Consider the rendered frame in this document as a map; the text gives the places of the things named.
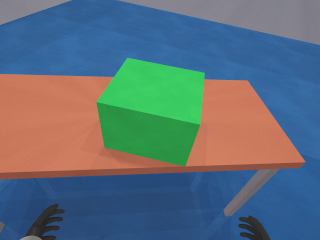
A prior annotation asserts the carton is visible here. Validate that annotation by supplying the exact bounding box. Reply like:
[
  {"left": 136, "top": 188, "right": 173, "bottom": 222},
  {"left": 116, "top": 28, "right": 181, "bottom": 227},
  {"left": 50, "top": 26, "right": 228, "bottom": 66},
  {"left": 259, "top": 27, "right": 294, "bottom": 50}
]
[{"left": 96, "top": 58, "right": 205, "bottom": 167}]

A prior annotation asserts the robot left hand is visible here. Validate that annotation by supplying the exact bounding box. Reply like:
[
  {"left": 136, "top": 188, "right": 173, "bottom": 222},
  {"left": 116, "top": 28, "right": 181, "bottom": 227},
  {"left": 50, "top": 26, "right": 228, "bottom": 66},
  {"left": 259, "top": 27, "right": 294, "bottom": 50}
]
[{"left": 25, "top": 204, "right": 65, "bottom": 240}]

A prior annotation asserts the robot right hand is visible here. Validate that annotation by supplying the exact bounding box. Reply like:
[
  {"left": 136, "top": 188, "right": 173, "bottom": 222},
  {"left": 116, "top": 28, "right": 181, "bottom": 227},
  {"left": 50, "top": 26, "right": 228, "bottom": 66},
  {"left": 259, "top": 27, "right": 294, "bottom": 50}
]
[{"left": 238, "top": 215, "right": 271, "bottom": 240}]

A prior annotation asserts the table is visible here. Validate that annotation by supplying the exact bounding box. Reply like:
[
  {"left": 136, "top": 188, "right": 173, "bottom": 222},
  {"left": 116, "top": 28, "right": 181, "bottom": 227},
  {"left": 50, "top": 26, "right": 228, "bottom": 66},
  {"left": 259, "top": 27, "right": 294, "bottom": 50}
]
[{"left": 0, "top": 74, "right": 305, "bottom": 233}]

